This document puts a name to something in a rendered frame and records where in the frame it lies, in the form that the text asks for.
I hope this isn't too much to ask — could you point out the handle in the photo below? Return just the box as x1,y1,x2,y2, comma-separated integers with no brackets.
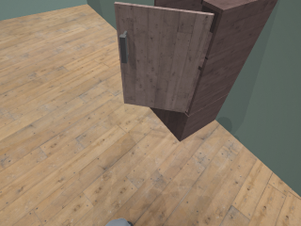
119,30,129,64

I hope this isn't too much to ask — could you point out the cupboard door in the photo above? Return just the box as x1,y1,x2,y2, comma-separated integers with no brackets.
114,2,214,113

